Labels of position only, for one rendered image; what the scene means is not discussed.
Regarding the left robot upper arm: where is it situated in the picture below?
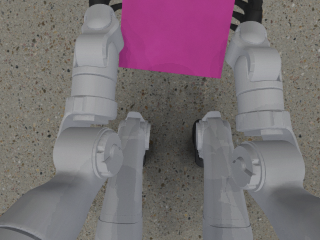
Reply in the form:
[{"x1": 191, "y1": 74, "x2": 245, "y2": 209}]
[{"x1": 0, "y1": 127, "x2": 124, "y2": 240}]

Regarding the left robot foot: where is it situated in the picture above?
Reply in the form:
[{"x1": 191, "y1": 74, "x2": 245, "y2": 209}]
[{"x1": 143, "y1": 150, "x2": 146, "y2": 166}]

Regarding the carton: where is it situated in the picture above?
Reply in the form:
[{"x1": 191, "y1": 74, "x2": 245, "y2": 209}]
[{"x1": 118, "y1": 0, "x2": 235, "y2": 79}]

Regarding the robot left shin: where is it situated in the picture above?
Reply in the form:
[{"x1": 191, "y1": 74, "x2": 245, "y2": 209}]
[{"x1": 117, "y1": 111, "x2": 146, "y2": 155}]

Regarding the right robot upper arm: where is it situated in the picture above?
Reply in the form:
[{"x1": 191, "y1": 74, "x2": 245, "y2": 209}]
[{"x1": 230, "y1": 140, "x2": 320, "y2": 240}]

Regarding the robot right forearm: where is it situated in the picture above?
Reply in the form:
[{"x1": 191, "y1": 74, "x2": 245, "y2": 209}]
[{"x1": 225, "y1": 21, "x2": 305, "y2": 175}]

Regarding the robot left forearm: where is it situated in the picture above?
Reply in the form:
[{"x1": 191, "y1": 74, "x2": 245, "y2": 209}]
[{"x1": 53, "y1": 4, "x2": 124, "y2": 162}]

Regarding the right robot hand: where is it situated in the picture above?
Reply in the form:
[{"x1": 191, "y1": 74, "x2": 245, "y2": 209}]
[{"x1": 230, "y1": 0, "x2": 263, "y2": 31}]

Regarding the left robot hand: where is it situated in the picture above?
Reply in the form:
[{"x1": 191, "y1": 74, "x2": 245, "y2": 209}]
[{"x1": 89, "y1": 0, "x2": 122, "y2": 12}]

